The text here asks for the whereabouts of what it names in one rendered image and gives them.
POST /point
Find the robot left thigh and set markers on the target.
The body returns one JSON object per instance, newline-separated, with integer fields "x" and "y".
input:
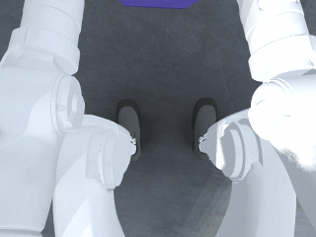
{"x": 90, "y": 165}

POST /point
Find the robot right thigh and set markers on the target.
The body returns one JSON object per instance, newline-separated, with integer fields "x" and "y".
{"x": 263, "y": 200}

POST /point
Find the robot right upper arm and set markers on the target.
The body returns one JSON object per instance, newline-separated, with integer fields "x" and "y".
{"x": 283, "y": 111}

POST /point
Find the carton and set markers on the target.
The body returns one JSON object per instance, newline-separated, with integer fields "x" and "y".
{"x": 163, "y": 4}

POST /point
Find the robot right forearm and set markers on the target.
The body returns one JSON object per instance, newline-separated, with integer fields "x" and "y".
{"x": 278, "y": 39}

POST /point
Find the robot left upper arm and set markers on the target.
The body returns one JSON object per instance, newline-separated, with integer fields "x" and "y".
{"x": 38, "y": 107}

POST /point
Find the robot left forearm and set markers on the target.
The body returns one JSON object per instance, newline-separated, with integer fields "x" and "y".
{"x": 48, "y": 36}

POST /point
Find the robot thigh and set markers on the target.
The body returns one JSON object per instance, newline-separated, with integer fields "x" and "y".
{"x": 90, "y": 165}
{"x": 263, "y": 200}

